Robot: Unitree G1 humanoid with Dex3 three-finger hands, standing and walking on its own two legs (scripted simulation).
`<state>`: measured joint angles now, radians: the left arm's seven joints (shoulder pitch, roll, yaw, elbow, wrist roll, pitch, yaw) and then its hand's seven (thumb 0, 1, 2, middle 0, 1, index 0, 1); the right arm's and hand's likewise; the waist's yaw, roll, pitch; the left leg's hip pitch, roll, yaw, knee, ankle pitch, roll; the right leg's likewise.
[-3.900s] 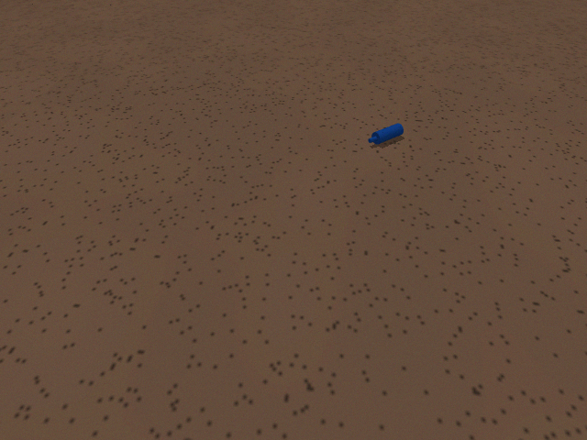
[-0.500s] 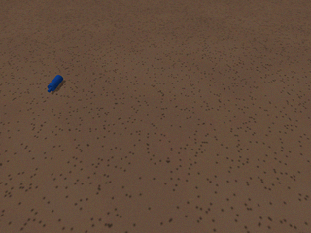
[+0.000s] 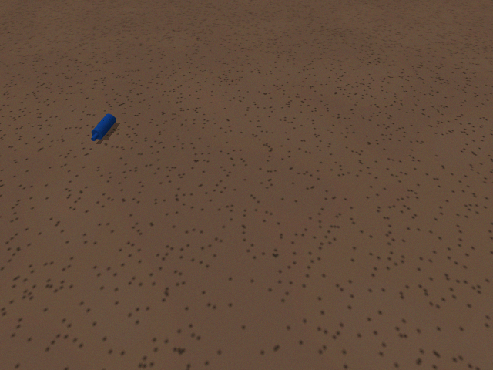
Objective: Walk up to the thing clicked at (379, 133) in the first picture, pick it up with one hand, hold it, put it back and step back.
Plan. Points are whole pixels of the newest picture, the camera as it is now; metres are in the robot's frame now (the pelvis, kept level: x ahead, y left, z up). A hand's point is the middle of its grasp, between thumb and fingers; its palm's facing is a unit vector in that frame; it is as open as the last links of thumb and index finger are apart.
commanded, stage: stand
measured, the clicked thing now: (102, 128) +1.66 +0.93 -0.75
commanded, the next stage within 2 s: none
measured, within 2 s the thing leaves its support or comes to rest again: neither
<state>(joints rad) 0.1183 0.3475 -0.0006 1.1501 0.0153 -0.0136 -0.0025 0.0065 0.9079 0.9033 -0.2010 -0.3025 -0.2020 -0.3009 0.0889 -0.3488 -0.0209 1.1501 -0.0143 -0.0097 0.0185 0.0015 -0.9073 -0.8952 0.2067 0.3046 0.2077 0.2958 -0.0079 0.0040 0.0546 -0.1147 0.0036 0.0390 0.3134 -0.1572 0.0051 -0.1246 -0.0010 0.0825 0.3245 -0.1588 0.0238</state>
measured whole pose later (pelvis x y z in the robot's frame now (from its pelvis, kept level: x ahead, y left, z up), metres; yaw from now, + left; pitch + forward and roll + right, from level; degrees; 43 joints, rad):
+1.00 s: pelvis +0.01 +0.00 +0.00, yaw +1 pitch -3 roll +0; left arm 0.13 0.35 0.00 1.12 0.02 -0.01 0.00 0.01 0.91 0.90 -0.20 -0.30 -0.20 -0.30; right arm 0.10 -0.35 -0.01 1.14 -0.01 -0.01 0.01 0.00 -0.91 -0.90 0.21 0.30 0.21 0.30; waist -0.01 0.00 0.05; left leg -0.10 -0.01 0.03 0.31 -0.17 0.01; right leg -0.10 -0.01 0.07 0.32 -0.17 0.03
